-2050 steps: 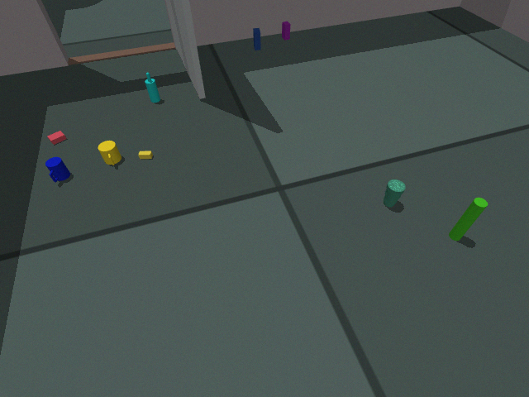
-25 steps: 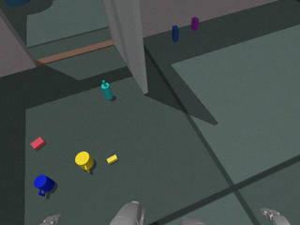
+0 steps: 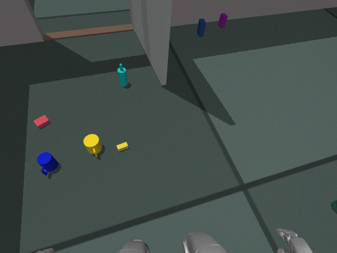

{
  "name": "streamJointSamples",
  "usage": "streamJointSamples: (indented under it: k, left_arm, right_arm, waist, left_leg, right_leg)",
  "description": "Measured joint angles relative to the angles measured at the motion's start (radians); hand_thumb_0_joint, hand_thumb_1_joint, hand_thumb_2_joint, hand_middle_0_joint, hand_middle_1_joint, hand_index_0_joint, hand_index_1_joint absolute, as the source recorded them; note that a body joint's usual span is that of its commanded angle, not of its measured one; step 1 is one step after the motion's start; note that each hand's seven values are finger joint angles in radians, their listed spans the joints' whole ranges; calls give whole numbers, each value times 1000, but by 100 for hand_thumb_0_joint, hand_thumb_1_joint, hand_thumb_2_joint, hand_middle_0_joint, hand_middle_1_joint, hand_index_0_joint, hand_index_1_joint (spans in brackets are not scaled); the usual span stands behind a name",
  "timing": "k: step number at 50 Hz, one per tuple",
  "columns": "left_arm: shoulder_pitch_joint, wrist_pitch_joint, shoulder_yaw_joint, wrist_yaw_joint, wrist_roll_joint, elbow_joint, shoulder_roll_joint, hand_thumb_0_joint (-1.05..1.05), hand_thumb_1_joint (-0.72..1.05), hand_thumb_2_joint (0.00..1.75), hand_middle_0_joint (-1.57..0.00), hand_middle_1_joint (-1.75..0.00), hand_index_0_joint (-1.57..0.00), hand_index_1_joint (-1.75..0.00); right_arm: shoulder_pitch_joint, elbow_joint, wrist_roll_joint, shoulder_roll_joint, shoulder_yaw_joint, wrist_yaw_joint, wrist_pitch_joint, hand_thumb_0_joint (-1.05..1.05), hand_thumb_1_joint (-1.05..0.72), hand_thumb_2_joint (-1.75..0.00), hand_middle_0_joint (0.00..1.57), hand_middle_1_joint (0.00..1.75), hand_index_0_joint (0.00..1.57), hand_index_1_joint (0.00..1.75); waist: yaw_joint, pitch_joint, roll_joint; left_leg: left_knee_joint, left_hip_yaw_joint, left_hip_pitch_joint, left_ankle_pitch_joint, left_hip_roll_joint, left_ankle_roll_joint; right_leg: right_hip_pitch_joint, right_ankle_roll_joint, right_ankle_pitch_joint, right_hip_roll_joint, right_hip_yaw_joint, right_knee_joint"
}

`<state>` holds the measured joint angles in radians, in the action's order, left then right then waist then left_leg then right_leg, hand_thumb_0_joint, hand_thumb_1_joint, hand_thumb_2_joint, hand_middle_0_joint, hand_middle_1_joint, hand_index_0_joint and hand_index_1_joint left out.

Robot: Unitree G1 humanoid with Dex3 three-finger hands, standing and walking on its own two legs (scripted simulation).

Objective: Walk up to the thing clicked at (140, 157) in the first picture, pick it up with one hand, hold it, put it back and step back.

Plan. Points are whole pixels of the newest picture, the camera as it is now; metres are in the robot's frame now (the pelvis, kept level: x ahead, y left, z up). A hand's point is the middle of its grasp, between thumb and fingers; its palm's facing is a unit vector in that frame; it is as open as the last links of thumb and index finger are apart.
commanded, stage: step back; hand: left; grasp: from above
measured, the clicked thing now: (122, 146) +0.76 +0.28 -0.75
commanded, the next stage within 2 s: stand in 1.70 s
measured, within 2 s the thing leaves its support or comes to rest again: neither
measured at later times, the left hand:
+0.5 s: hand out of the picture -0.07 +0.26 -0.13, palm faces +0.02 -0.88 -0.47, open 7.4 cm
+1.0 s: hand out of the picture -0.25 +0.25 -0.15, palm faces +0.04 -0.93 -0.37, open 7.4 cm
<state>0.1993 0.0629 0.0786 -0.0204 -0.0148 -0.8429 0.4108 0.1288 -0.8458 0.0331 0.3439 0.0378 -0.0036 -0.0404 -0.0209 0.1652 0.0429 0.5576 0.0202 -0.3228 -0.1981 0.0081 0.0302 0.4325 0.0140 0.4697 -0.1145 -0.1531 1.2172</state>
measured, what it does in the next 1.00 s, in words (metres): walks backwards: right foot, then left foot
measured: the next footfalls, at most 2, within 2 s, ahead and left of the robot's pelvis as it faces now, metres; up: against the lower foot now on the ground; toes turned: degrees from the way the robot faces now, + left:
right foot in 0.16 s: -0.07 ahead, -0.15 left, +0.00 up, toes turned -1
left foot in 0.54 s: -0.21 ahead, +0.11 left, +0.00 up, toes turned +2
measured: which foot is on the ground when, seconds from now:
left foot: down 0.00-0.20, up 0.22-0.52, down 0.54-0.86, up 0.88-1.00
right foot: up 0.00-0.14, down 0.16-0.56, up 0.58-0.82, down 0.84-1.00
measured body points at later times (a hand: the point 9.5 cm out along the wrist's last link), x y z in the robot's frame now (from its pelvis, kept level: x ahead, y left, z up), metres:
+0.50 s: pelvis -0.19 -0.02 -0.01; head -0.12 -0.04 +0.43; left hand -0.07 +0.31 -0.10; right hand -0.13 -0.35 -0.15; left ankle -0.24 +0.11 -0.71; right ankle -0.11 -0.15 -0.73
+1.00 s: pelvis -0.27 -0.02 +0.00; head -0.27 -0.02 +0.45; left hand -0.25 +0.30 -0.12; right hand -0.15 -0.32 -0.12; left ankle -0.25 +0.11 -0.71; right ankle -0.27 -0.14 -0.73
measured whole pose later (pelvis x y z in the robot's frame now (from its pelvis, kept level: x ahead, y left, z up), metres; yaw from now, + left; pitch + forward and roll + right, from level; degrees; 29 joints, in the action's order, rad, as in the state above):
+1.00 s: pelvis -0.27 -0.02 +0.00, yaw +1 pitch -3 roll +0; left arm 0.27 -0.03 0.05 0.01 -0.05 -0.98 0.35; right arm 0.17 -0.93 0.04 0.38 0.06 -0.03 -0.02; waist -0.04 0.06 -0.02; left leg 0.80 0.02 -0.34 -0.47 0.01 0.01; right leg 0.18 -0.02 0.31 -0.02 -0.02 0.55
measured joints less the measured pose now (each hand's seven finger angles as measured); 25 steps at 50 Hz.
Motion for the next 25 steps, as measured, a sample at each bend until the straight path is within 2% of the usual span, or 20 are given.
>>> streamJointSamples:
  k: [3,7,8,9,10,11,12,13,14,16,18,21,25]
  left_arm:
    - [21,-4,-1,1,-4,-9,2,1,91,90,-21,-30,-20,-30]
    - [28,-14,-8,7,-6,-25,-5,1,91,90,-21,-30,-20,-30]
    - [28,-20,-9,10,-7,-31,-8,1,91,90,-21,-30,-20,-30]
    - [20,-25,-9,11,-11,-42,-25,1,91,90,-21,-30,-20,-30]
    - [19,-27,-11,15,-17,-47,-40,1,91,90,-21,-30,-20,-30]
    - [26,-26,-14,22,-22,-44,-47,1,91,90,-21,-30,-20,-30]
    - [37,-24,-16,26,-26,-39,-47,1,91,90,-21,-30,-20,-30]
    - [47,-22,-17,27,-29,-37,-47,1,91,90,-21,-30,-20,-30]
    - [55,-19,-17,24,-30,-37,-48,1,91,90,-21,-30,-20,-30]
    - [54,-13,-15,18,-33,-41,-54,1,91,90,-21,-30,-20,-30]
    - [38,-11,-10,14,-35,-31,-55,1,90,90,-21,-30,-20,-30]
    - [-6,-22,-5,4,-37,6,-47,1,90,90,-21,-30,-21,-31]
    - [-81,-35,-6,-5,-32,54,-31,1,90,90,-21,-30,-20,-30]
  right_arm:
    - [-34,27,-6,6,4,3,4,1,-90,-90,20,30,21,30]
    - [-75,53,-4,28,6,-1,-9,1,-90,-90,20,30,21,30]
    - [-82,55,-7,36,7,-3,-16,1,-90,-90,20,30,21,30]
    - [-91,49,-11,52,11,-3,-22,0,-90,-90,20,30,21,30]
    - [-89,41,-15,62,17,-1,-30,0,-90,-90,20,30,21,30]
    - [-77,31,-18,62,22,3,-38,0,-90,-90,20,30,21,30]
    - [-59,20,-18,57,25,6,-46,1,-90,-90,20,30,21,30]
    - [-41,10,-18,52,25,6,-53,1,-90,-90,20,30,21,30]
    - [-23,1,-19,51,24,2,-56,1,-90,-90,20,30,21,30]
    - [15,-9,-23,61,26,-1,-51,1,-90,-90,20,30,21,30]
    - [53,-19,-23,75,26,2,-43,1,-90,-90,20,30,21,30]
    - [95,-39,-21,88,24,11,-40,1,-90,-90,20,30,21,30]
    - [118,-67,-10,80,20,14,-38,1,-91,-90,20,30,20,30]
  waist:
    - [-10,14,-5]
    - [-18,25,-30]
    - [-19,23,-42]
    - [-11,34,-84]
    - [1,37,-119]
    - [3,24,-125]
    - [-10,6,-109]
    - [-26,-10,-87]
    - [-34,-23,-71]
    - [-20,-44,-68]
    - [-4,-55,-76]
    - [14,-38,-85]
    - [32,3,-79]
  left_leg:
    - [9,-21,-34,29,15,-3]
    - [58,-45,-99,56,38,-22]
    - [78,-46,-121,60,46,-29]
    - [99,-23,-136,64,67,-31]
    - [124,16,-152,21,68,-26]
    - [173,53,-175,-81,35,-29]
    - [259,71,-198,-170,-8,-36]
    - [356,81,-214,-219,-47,-41]
    - [446,95,-223,-232,-81,-44]
    - [579,133,-224,-213,-126,-49]
    - [641,152,-199,-206,-138,-58]
    - [558,137,-109,-256,-108,-71]
    - [303,66,17,-323,-46,-65]
  right_leg:
    - [-81,19,25,40,24,-139]
    - [-196,7,-6,99,86,-440]
    - [-224,-2,-34,103,101,-520]
    - [-230,-10,-48,80,122,-538]
    - [-228,-16,-61,63,144,-537]
    - [-213,-21,-68,68,152,-525]
    - [-194,-28,-73,86,141,-513]
    - [-178,-35,-84,104,122,-513]
    - [-169,-38,-101,120,108,-526]
    - [-156,-31,-143,142,112,-569]
    - [-130,-25,-177,151,128,-594]
    - [-87,-20,-210,161,157,-596]
    - [-30,-12,-230,189,207,-555]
